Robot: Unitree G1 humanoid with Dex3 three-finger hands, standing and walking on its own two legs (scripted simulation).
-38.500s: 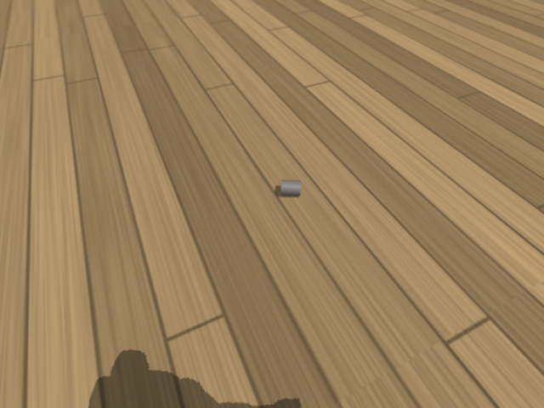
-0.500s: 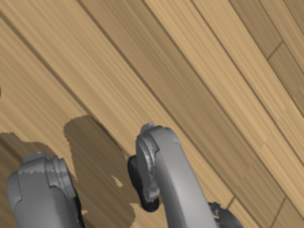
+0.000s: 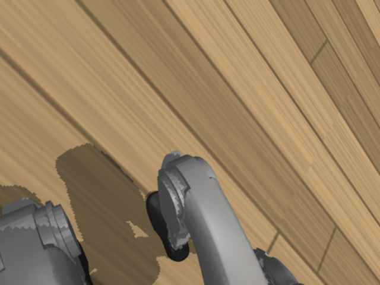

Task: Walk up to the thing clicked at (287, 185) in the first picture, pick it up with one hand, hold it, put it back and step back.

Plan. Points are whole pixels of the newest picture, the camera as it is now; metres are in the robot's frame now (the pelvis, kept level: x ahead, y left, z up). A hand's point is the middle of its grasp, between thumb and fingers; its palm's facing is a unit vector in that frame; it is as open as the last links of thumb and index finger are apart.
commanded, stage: rest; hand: left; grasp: from above
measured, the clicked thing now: out of the picture +0.49 +0.34 -0.27
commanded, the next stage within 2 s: open in 0.38 s
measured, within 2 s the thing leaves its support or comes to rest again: rests again in 0.94 s
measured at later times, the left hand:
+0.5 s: hand out of the picture +0.48 +0.32 -0.23, palm faces -0.48 -0.09 -0.87, open 10.2 cm
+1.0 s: hand out of the picture +0.48 +0.32 -0.23, palm faces -0.47 -0.08 -0.88, open 11.4 cm
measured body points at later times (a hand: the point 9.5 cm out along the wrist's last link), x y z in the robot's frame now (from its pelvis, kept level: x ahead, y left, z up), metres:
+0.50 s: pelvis +0.00 +0.00 +0.00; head +0.28 +0.12 +0.32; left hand +0.50 +0.32 -0.18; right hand +0.05 -0.25 -0.06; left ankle +0.06 +0.13 -0.28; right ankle +0.11 -0.12 -0.28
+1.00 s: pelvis -0.01 +0.00 +0.00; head +0.28 +0.13 +0.32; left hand +0.50 +0.33 -0.18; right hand +0.04 -0.25 -0.06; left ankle +0.06 +0.13 -0.28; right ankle +0.11 -0.12 -0.28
